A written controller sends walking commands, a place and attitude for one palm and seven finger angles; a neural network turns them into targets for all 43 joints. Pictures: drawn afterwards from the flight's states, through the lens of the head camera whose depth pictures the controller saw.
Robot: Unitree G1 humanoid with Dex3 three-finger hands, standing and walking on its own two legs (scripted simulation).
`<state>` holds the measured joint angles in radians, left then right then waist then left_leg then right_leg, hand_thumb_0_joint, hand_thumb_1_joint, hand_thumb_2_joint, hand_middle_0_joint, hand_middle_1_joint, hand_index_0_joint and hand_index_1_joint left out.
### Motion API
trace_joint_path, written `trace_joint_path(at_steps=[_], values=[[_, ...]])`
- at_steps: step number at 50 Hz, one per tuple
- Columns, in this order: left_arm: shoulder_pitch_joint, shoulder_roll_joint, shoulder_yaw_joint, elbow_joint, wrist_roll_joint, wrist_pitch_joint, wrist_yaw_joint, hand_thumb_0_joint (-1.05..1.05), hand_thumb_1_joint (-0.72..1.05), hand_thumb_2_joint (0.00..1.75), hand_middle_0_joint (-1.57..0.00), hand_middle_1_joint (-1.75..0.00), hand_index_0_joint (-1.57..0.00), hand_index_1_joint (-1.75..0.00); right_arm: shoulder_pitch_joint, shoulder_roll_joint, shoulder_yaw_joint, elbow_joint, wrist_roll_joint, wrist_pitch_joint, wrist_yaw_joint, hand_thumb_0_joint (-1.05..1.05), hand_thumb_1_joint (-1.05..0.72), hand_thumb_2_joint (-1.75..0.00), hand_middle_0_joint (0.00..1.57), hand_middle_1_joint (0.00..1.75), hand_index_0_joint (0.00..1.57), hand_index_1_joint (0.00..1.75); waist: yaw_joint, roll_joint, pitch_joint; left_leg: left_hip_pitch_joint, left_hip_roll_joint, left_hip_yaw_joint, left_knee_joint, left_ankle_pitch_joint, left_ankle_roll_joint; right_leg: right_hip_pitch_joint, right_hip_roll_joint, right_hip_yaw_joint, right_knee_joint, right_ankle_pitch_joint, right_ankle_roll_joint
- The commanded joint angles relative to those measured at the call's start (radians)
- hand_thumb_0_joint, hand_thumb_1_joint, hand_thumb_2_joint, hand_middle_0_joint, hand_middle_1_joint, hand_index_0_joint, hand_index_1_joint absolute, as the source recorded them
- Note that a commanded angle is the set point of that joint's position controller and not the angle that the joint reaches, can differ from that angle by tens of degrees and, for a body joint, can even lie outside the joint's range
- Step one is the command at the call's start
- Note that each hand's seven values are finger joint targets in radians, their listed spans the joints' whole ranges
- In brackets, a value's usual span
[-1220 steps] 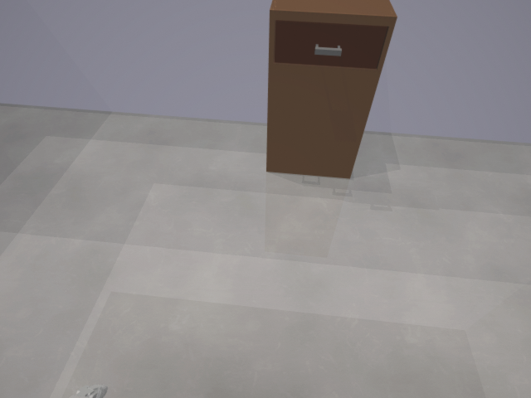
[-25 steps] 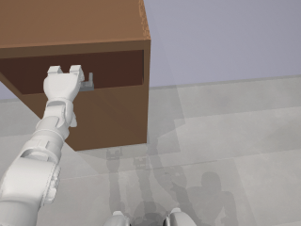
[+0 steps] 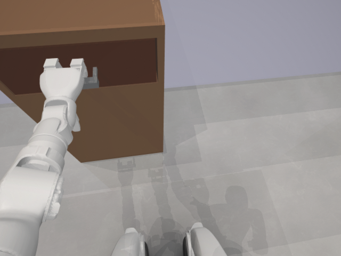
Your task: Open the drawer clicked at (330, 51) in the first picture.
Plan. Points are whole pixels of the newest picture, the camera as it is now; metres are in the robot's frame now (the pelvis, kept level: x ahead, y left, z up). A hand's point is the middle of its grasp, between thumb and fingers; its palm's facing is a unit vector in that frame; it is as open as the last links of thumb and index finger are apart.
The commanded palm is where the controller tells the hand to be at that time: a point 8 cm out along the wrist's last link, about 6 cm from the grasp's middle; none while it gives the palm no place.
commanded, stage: lower the fingers behind the handle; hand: left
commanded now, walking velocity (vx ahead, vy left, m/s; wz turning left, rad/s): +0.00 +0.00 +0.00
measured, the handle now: (78, 78) +0.57 +0.21 +0.01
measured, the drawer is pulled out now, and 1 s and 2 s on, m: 0.00 0.00 0.00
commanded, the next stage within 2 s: lift the fingers back up to retry in 0.16 s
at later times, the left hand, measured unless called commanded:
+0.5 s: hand (70, 96) +0.50 +0.22 +0.02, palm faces -0.05 -0.01 -1.00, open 13.9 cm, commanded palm +0.48 +0.22 +0.08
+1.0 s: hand (64, 82) +0.50 +0.22 +0.07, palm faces -0.06 -0.03 -1.00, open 13.9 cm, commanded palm +0.48 +0.22 +0.12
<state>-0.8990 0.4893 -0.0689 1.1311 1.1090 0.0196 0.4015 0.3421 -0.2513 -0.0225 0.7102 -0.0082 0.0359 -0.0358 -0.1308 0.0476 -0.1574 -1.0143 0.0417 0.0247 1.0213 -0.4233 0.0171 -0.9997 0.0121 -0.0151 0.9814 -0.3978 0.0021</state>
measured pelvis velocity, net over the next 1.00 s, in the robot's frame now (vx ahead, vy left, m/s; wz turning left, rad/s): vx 0.04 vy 0.00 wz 0.00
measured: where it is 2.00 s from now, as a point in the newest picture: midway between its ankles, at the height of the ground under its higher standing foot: outside the picture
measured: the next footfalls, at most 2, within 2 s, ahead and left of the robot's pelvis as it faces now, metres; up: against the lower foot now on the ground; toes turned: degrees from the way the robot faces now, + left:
none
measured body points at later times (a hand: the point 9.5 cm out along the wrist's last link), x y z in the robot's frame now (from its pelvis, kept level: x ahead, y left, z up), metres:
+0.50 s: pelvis +0.00 +0.01 +0.01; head +0.12 +0.01 +0.44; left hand +0.50 +0.22 +0.08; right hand +0.01 -0.26 -0.12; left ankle +0.02 +0.11 -0.67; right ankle +0.03 -0.12 -0.67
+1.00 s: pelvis +0.04 +0.00 +0.04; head +0.13 -0.01 +0.49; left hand +0.50 +0.21 +0.12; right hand +0.08 -0.27 -0.09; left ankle +0.02 +0.11 -0.67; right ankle +0.03 -0.12 -0.67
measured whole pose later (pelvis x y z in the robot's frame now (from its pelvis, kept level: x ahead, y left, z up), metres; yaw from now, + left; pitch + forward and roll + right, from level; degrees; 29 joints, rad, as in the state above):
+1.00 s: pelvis +0.04 +0.00 +0.04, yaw +0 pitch +17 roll -1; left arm -0.75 0.42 -0.07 1.01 1.07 0.03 0.31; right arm 0.32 -0.25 -0.05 0.71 0.01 0.08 -0.03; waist -0.09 0.05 -0.14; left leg -0.67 0.04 0.04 0.75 -0.38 0.01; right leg -0.65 0.01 0.00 0.71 -0.35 0.00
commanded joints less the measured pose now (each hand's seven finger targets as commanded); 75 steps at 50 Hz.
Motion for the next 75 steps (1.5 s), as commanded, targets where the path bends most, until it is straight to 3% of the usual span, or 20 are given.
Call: trace_joint_path(at_steps=[1, 5, 8, 13, 15, 21, 27, 31, 36, 39, 43, 47, 50, 55, 58, 60, 63, 66, 72, 75], values=[[-0.261, 0.191, 0.049, -0.05, -0.016, 0.006, -0.035, 0.0, -0.5, 0.3, -0.3, -1.2, -0.3, -1.2, 0.157, -0.165, -0.062, -0.047, -0.004, -0.019, -0.013, 0.0, -0.9, -0.9, 0.2, 0.3, 0.2, 0.3, -0.021, -0.038, -0.351, 0.238, -0.049, -0.01, -0.115, 0.151, 0.032, 0.201, 0.038, -0.007, -0.142, 0.141, -0.019], [-0.272, 0.223, 0.075, -0.066, -0.022, -0.004, -0.037, 0.0, -0.5, 0.3, -0.3, -1.2, -0.3, -1.2, 0.157, -0.17, -0.062, -0.044, -0.006, -0.02, -0.013, 0.0, -0.9, -0.9, 0.2, 0.3, 0.2, 0.3, -0.014, -0.038, -0.361, 0.224, -0.048, -0.013, -0.112, 0.142, 0.031, 0.203, 0.038, -0.005, -0.136, 0.133, -0.021], [-0.268, 0.198, 0.046, -0.027, -0.012, 0.002, -0.029, 0.0, -0.5, 0.3, -0.3, -1.2, -0.3, -1.2, 0.156, -0.169, -0.058, -0.043, -0.003, -0.024, -0.015, 0.0, -0.9, -0.9, 0.2, 0.3, 0.2, 0.3, -0.032, -0.063, -0.304, 0.2, -0.049, -0.014, -0.114, 0.098, 0.032, 0.169, 0.038, -0.008, -0.149, 0.087, -0.017], [-0.289, 0.196, 0.052, -0.042, -0.011, 0.01, -0.015, 0.0, -0.5, 0.3, -0.3, -1.2, -0.3, -1.2, 0.162, -0.17, -0.062, -0.036, -0.008, -0.028, -0.011, 0.0, -0.9, -0.9, 0.2, 0.3, 0.2, 0.3, -0.024, -0.023, -0.344, 0.239, -0.045, -0.021, -0.116, 0.125, 0.029, 0.159, 0.04, -0.015, -0.137, 0.096, -0.022], [-0.33, 0.216, 0.071, -0.111, -0.025, 0.007, -0.018, 0.0, -0.5, 0.3, -0.3, -1.2, -0.3, -1.2, 0.168, -0.17, -0.067, -0.044, -0.008, -0.023, -0.011, 0.0, -0.9, -0.9, 0.2, 0.3, 0.2, 0.3, -0.017, -0.007, -0.424, 0.288, -0.044, -0.024, -0.125, 0.166, 0.028, 0.204, 0.041, -0.012, -0.14, 0.131, -0.024], [-0.361, 0.241, 0.077, -0.158, -0.027, 0.006, -0.016, 0.0, -0.5, 0.3, -0.3, -1.2, -0.3, -1.2, 0.16, -0.164, -0.064, -0.041, 0.0, -0.015, -0.018, 0.0, -0.9, -0.9, 0.2, 0.3, 0.2, 0.3, -0.015, 0.003, -0.41, 0.348, -0.044, -0.023, -0.174, 0.185, 0.029, 0.265, 0.045, -0.011, -0.193, 0.148, -0.019], [-0.38, 0.201, 0.075, -0.279, -0.019, -0.035, 0.008, 0.0, -0.5, 0.3, -0.3, -1.2, -0.3, -1.2, 0.161, -0.158, -0.081, -0.032, -0.007, -0.018, -0.015, 0.0, -0.9, -0.9, 0.2, 0.3, 0.2, 0.3, 0.0, 0.084, -0.462, 0.52, -0.033, -0.037, -0.205, 0.324, 0.015, 0.271, 0.053, -0.027, -0.216, 0.217, -0.031], [-0.366, 0.166, 0.059, -0.273, -0.019, -0.025, 0.03, 0.0, -0.5, 0.3, -0.3, -1.2, -0.3, -1.2, 0.15, -0.155, -0.085, -0.02, -0.006, -0.013, -0.01, 0.0, -0.9, -0.9, 0.2, 0.3, 0.2, 0.3, -0.005, 0.056, -0.415, 0.544, -0.035, -0.033, -0.229, 0.367, 0.014, 0.303, 0.055, -0.03, -0.246, 0.254, -0.03], [-0.341, 0.214, 0.106, -0.321, -0.022, 0.005, 0.034, 0.0, -0.5, 0.3, -0.3, -1.2, -0.3, -1.2, 0.136, -0.155, -0.086, -0.018, -0.006, 0.001, -0.003, 0.0, -0.9, -0.9, 0.2, 0.3, 0.2, 0.3, 0.031, 0.091, -0.474, 0.617, -0.039, -0.021, -0.252, 0.498, 0.009, 0.407, 0.054, -0.029, -0.258, 0.366, -0.034], [-0.305, 0.13, 0.041, -0.306, -0.03, 0.032, 0.009, 0.0, -0.5, 0.3, -0.3, -1.2, -0.3, -1.2, 0.123, -0.152, -0.09, -0.025, 0.004, 0.009, 0.002, 0.0, -0.9, -0.9, 0.2, 0.3, 0.2, 0.3, 0.017, 0.047, -0.4, 0.629, -0.035, -0.018, -0.278, 0.515, 0.007, 0.419, 0.058, -0.035, -0.288, 0.382, -0.031], [-0.301, 0.147, 0.047, -0.338, -0.044, 0.031, -0.033, 0.0, -0.5, 0.3, -0.3, -1.2, -0.3, -1.2, 0.102, -0.152, -0.088, -0.041, 0.008, 0.014, -0.005, 0.0, -0.9, -0.9, 0.2, 0.3, 0.2, 0.3, 0.028, 0.017, -0.396, 0.645, -0.042, -0.005, -0.307, 0.507, 0.018, 0.489, 0.052, -0.024, -0.319, 0.411, -0.028], [-0.193, 0.136, 0.05, -0.258, -0.044, 0.02, -0.064, 0.0, -0.5, 0.3, -0.3, -1.2, -0.3, -1.2, 0.093, -0.153, -0.082, -0.049, 0.014, 0.026, -0.006, 0.0, -0.9, -0.9, 0.2, 0.3, 0.2, 0.3, 0.035, -0.034, -0.293, 0.584, -0.048, 0.009, -0.327, 0.471, 0.018, 0.505, 0.047, -0.02, -0.334, 0.428, -0.028], [-0.232, 0.18, 0.077, -0.328, -0.036, -0.017, -0.068, 0.0, -0.5, 0.3, -0.3, -1.2, -0.3, -1.2, 0.087, -0.152, -0.086, -0.065, 0.011, 0.028, -0.009, 0.0, -0.9, -0.9, 0.2, 0.3, 0.2, 0.3, 0.042, -0.025, -0.344, 0.59, -0.053, 0.012, -0.321, 0.492, 0.02, 0.55, 0.041, -0.008, -0.326, 0.466, -0.03], [-0.227, 0.156, 0.078, -0.411, -0.026, -0.068, -0.037, 0.0, -0.5, 0.3, -0.3, -1.2, -0.3, -1.2, 0.084, -0.14, -0.1, -0.066, 0.004, 0.021, -0.005, 0.0, -0.9, -0.9, 0.2, 0.3, 0.2, 0.3, 0.043, 0.016, -0.399, 0.639, -0.055, 0.012, -0.29, 0.577, 0.019, 0.541, 0.044, -0.005, -0.307, 0.52, -0.03], [-0.239, 0.147, 0.075, -0.407, -0.019, -0.061, -0.005, 0.0, -0.5, 0.3, -0.3, -1.2, -0.3, -1.2, 0.08, -0.139, -0.102, -0.052, 0.002, 0.017, 0.0, 0.0, -0.9, -0.9, 0.2, 0.3, 0.2, 0.3, 0.035, 0.024, -0.388, 0.64, -0.055, 0.011, -0.283, 0.573, 0.017, 0.514, 0.045, -0.007, -0.302, 0.512, -0.026], [-0.267, 0.188, 0.108, -0.416, -0.019, -0.05, 0.007, 0.0, -0.5, 0.3, -0.3, -1.2, -0.3, -1.2, 0.081, -0.143, -0.104, -0.046, 0.0, 0.017, 0.002, 0.0, -0.9, -0.9, 0.2, 0.3, 0.2, 0.3, 0.038, 0.016, -0.412, 0.636, -0.057, 0.011, -0.28, 0.58, 0.017, 0.542, 0.046, -0.005, -0.298, 0.531, -0.029], [-0.274, 0.15, 0.068, -0.378, -0.015, -0.019, 0.011, 0.0, -0.5, 0.3, -0.3, -1.2, -0.3, -1.2, 0.075, -0.142, -0.1, -0.039, 0.004, 0.017, 0.003, 0.0, -0.9, -0.9, 0.2, 0.3, 0.2, 0.3, 0.026, 0.017, -0.39, 0.625, -0.061, 0.016, -0.288, 0.544, 0.018, 0.534, 0.045, -0.006, -0.306, 0.519, -0.026], [-0.24, 0.183, 0.096, -0.371, -0.024, -0.011, -0.008, 0.0, -0.5, 0.3, -0.3, -1.2, -0.3, -1.2, 0.072, -0.142, -0.1, -0.044, 0.002, 0.021, 0.0, 0.0, -0.9, -0.9, 0.2, 0.3, 0.2, 0.3, 0.043, 0.02, -0.432, 0.636, -0.063, 0.019, -0.291, 0.567, 0.02, 0.58, 0.042, 0.001, -0.306, 0.556, -0.025], [-0.203, 0.144, 0.058, -0.326, -0.03, -0.025, -0.048, 0.0, -0.5, 0.3, -0.3, -1.2, -0.3, -1.2, 0.065, -0.145, -0.094, -0.051, 0.01, 0.019, -0.007, 0.0, -0.9, -0.9, 0.2, 0.3, 0.2, 0.3, 0.035, -0.017, -0.337, 0.593, -0.063, 0.02, -0.315, 0.482, 0.021, 0.552, 0.042, -0.001, -0.329, 0.49, -0.025], [-0.216, 0.202, 0.106, -0.338, -0.026, -0.046, -0.043, 0.0, -0.5, 0.3, -0.3, -1.2, -0.3, -1.2, 0.064, -0.148, -0.093, -0.055, 0.008, 0.017, -0.009, 0.0, -0.9, -0.9, 0.2, 0.3, 0.2, 0.3, 0.046, -0.022, -0.338, 0.579, -0.063, 0.019, -0.319, 0.459, 0.022, 0.562, 0.04, 0.004, -0.329, 0.464, -0.027]])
